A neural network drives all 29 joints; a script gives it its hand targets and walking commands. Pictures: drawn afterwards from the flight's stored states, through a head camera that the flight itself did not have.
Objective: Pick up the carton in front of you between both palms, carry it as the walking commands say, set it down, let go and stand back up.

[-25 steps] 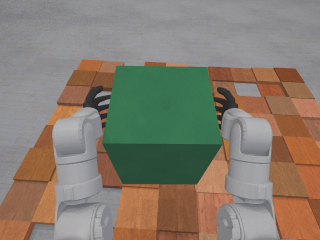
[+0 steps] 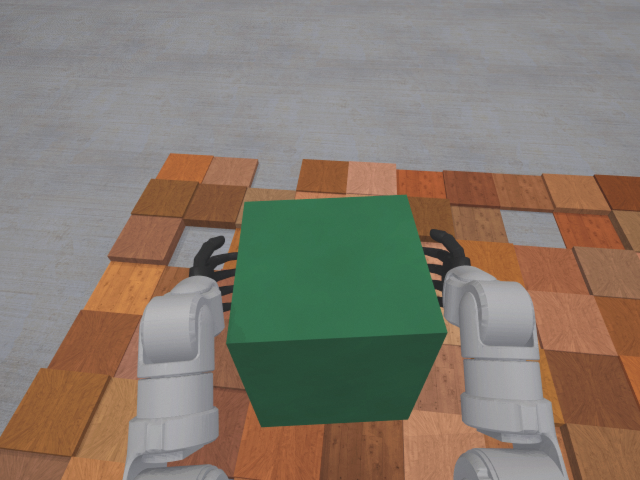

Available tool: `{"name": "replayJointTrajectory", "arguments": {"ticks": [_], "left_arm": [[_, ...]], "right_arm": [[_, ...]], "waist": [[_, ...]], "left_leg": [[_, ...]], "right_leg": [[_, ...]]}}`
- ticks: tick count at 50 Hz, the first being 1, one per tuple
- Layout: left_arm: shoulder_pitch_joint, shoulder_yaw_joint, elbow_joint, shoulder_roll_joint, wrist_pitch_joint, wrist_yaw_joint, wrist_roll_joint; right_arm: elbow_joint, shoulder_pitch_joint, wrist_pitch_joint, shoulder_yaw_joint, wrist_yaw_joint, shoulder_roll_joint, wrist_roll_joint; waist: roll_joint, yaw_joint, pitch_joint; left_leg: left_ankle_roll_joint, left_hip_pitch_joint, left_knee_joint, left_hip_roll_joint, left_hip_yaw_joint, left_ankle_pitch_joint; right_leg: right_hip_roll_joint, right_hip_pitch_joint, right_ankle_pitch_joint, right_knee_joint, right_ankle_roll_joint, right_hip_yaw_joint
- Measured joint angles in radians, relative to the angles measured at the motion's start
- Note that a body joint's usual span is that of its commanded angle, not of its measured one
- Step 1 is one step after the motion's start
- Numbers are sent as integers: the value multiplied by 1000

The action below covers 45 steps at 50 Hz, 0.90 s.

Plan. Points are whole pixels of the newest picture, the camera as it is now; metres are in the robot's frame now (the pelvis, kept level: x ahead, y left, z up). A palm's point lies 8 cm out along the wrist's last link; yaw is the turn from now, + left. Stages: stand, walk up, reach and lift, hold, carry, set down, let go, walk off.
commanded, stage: carry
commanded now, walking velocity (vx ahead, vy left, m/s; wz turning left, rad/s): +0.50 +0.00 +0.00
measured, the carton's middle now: (330, 316) +0.32 +0.01 +0.01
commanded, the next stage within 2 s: none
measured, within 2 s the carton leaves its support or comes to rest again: neither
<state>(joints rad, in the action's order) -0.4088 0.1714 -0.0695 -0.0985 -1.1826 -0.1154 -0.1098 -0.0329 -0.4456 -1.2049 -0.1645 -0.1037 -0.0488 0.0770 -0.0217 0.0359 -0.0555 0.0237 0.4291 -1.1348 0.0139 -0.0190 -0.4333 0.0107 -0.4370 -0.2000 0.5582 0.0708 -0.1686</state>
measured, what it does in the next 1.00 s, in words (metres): goes down: left foot, then right foot 0.03 m lower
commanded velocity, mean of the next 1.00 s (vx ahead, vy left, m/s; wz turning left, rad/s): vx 0.22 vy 0.00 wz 0.00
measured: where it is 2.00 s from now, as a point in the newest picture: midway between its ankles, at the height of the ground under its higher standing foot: (318, 391)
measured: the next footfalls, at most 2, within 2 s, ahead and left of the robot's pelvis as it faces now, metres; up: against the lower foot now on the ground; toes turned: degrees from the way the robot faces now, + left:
left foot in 0.32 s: +0.35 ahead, +0.12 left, +0.00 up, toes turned +4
right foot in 0.76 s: +0.60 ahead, -0.06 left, -0.04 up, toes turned -5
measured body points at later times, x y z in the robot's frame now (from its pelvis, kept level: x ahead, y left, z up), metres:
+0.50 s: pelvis +0.28 +0.05 +0.01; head +0.32 +0.06 +0.45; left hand +0.69 +0.18 +0.16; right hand +0.66 -0.12 +0.16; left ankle +0.31 +0.12 -0.73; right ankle +0.23 -0.09 -0.66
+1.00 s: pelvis +0.50 +0.01 -0.02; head +0.57 -0.01 +0.42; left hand +0.87 +0.15 +0.04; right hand +0.87 -0.16 +0.03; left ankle +0.42 +0.14 -0.73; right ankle +0.56 -0.05 -0.76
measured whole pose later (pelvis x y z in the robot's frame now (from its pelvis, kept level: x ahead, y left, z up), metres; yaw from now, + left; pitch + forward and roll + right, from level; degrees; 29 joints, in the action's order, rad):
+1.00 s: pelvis +0.50 +0.01 -0.02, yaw -1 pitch +5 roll +3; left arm -0.60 0.27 0.05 -0.06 -1.17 -0.11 -0.11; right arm 0.12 -0.65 -1.18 -0.19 -0.13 -0.02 0.07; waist 0.02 -0.02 0.08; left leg -0.02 0.29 -0.68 -0.02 -0.05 -0.48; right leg 0.00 -0.40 -0.10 0.40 0.10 -0.11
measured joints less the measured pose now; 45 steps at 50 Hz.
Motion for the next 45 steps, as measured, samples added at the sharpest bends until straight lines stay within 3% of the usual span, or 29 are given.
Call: {"name": "replayJointTrajectory", "arguments": {"ticks": [6, 14, 17, 20, 22, 27, 31, 35, 38, 40, 42, 45], "left_arm": [[-62, 2, 15, 41, 29, -7, 50], [-249, -15, 109, 98, -8, -29, 84], [-333, -4, 134, 135, -52, -31, 96], [-388, 26, 164, 163, -95, -31, 113], [-416, 45, 175, 157, -124, -32, 105], [-445, 93, 139, 116, -157, -32, 62], [-431, 117, 104, 89, -145, -26, 37], [-395, 126, 110, 82, -122, -12, 22], [-377, 119, 152, 81, -100, 0, 9], [-369, 114, 192, 72, -70, 7, -6], [-355, 108, 232, 65, -45, 11, -14], [-295, 101, 218, 51, -27, 11, -13]], "right_arm": [[-20, -45, 20, -3, -3, -5, 21], [24, -186, -21, -30, -16, 59, -17], [72, -277, -47, -43, -23, 71, -29], [116, -340, -77, -49, -36, 64, -30], [113, -352, -104, -61, -40, 63, -32], [71, -361, -129, -108, -42, 43, -25], [54, -356, -111, -128, -39, 25, -16], [82, -337, -83, -116, -35, 12, -2], [125, -321, -65, -98, -28, 21, 3], [173, -324, -46, -82, -21, 44, -1], [216, -319, -31, -71, -17, 60, -6], [220, -279, -19, -48, -22, 58, -11]], "waist": [[8, 28, 12], [10, 19, -19], [38, -5, -24], [41, -42, -2], [37, -56, 14], [34, -78, 47], [35, -88, 60], [45, -85, 56], [57, -79, 42], [23, -63, 41], [1, -60, 63], [-2, -61, 105]], "left_leg": [[-8, 181, 229, 38, -12, 117], [17, 135, 575, 38, -54, 302], [43, 78, 605, 9, -100, 349], [50, 64, 528, 3, -102, 245], [37, 25, 560, 0, -98, 230], [51, -90, 678, -14, -96, 212], [39, -170, 718, -19, -88, 171], [17, -238, 664, -26, -91, 65], [-2, -261, 504, -33, -100, -71], [-20, -204, 321, -14, -77, -120], [-38, -135, 213, -20, -28, -168], [-51, -89, 325, -10, -9, -158]], "right_leg": [[-8, 134, -39, -109, 1, 5], [-4, 302, -192, -108, -55, 29], [36, 290, -306, 73, -71, 45], [4, 132, -324, 438, -49, 132], [-3, 32, -283, 528, -40, 142], [30, -144, -129, 414, -57, 141], [34, -206, 27, 233, -66, 138], [11, -163, 233, 5, -59, 106], [4, -40, 416, -171, -46, 54], [-17, -13, 220, -133, 6, 40], [-27, -8, 110, -101, 27, 39], [-27, 9, 99, -107, 30, 36]]}}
